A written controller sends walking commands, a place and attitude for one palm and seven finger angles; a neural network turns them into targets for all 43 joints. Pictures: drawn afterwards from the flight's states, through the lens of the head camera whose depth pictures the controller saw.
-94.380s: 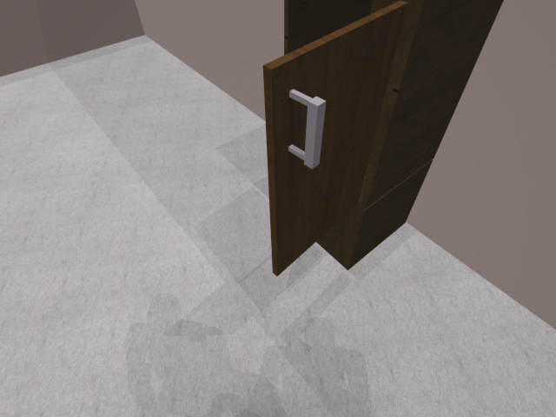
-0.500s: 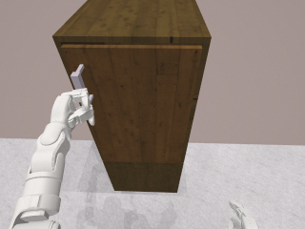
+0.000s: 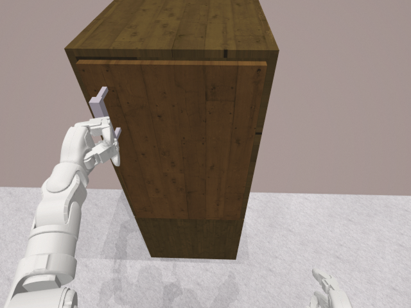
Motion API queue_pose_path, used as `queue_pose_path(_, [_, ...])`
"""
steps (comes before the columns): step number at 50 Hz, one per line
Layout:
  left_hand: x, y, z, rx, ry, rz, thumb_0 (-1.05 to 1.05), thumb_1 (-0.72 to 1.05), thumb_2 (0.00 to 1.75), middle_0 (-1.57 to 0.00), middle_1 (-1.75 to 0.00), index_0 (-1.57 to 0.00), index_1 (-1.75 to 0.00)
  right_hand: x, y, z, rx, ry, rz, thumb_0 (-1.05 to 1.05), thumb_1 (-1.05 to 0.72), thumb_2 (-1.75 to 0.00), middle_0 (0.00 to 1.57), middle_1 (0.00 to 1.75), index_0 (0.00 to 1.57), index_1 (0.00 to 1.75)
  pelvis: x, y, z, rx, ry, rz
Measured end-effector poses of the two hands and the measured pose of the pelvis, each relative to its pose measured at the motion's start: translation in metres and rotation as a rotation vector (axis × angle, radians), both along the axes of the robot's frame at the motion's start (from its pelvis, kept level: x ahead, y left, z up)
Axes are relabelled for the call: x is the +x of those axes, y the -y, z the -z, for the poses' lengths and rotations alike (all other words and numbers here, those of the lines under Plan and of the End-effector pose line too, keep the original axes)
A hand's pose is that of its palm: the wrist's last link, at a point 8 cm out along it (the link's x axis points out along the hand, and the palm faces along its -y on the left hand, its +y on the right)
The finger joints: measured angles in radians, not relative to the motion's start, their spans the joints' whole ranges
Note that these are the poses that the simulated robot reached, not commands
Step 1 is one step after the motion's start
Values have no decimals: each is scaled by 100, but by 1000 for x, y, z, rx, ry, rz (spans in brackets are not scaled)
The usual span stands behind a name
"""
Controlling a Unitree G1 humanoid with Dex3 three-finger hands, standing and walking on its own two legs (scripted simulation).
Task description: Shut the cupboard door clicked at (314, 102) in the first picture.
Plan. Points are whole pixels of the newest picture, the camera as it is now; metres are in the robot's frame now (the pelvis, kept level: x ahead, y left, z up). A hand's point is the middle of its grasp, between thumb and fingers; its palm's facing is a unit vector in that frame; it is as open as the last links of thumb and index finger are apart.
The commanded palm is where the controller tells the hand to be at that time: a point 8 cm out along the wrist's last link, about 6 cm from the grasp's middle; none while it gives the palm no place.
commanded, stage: push the door shut along its arc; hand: left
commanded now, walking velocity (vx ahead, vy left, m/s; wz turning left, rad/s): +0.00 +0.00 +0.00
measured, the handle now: (108, 119) +0.46 +0.24 +0.14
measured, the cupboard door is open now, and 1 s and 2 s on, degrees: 0 0 0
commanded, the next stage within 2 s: pull the fist back off the door in 0.72 s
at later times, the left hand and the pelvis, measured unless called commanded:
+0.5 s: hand (114, 136) +0.39 +0.20 +0.15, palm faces -0.09 -1.00 -0.02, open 3.3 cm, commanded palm +0.42 +0.23 +0.15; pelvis -0.02 +0.00 -0.01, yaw +3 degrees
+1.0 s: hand (119, 135) +0.40 +0.19 +0.15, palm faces +0.09 -1.00 -0.02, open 3.2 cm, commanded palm +0.40 +0.23 +0.15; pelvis -0.07 +0.02 -0.02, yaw +3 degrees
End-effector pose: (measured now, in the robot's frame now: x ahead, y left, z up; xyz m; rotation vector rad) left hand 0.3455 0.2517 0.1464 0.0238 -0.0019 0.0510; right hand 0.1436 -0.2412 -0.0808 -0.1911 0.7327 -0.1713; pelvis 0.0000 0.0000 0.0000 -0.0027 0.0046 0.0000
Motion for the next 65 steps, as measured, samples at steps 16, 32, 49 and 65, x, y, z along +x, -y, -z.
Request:
queue_pose_path(16, [28, -4, -8, 0, 20, 119, 1, 90, 90, -140, -150, -135, -150, -24, 9, 18, -35, -127, -2, 1, -90, -90, 20, 30, 20, 30, -2, -2, 5, -8, -42, -31])
queue_pose_path(32, [29, -5, -9, 0, 16, 130, 1, 90, 90, -144, -150, -140, -150, -79, 8, 33, -66, -181, -10, 1, -90, -90, 20, 30, 20, 30, -42, -6, 17, -28, -70, -59])
queue_pose_path(49, [25, 5, -8, -7, 23, -24, 1, 90, 90, -142, -150, -137, -150, -147, 4, 42, -65, -230, 26, 1, -90, -90, 20, 30, 20, 30, -71, -15, 23, -27, -90, -50])
queue_pose_path(65, [26, 21, 0, -15, 29, 7, 1, 90, 90, -132, -150, -130, -150, -158, 0, 39, -19, -167, 100, 1, -90, -90, 20, 30, 20, 30, -69, -18, 23, -22, -72, 10])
